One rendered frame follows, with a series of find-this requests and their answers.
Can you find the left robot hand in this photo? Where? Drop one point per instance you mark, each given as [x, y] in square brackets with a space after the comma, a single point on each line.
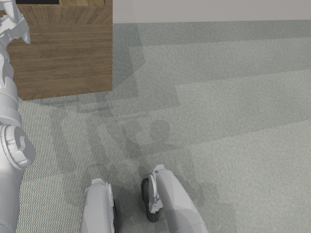
[13, 25]

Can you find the robot right foot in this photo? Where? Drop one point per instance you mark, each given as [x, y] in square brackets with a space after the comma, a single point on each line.
[152, 217]

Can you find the cabinet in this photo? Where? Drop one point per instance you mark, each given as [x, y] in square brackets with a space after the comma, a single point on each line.
[70, 53]

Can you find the right robot thigh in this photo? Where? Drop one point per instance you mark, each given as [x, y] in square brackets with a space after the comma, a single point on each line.
[181, 214]

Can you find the robot left upper arm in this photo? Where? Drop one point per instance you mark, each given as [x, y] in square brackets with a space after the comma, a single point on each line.
[16, 153]

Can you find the left robot forearm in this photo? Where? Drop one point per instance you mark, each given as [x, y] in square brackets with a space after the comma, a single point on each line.
[8, 92]

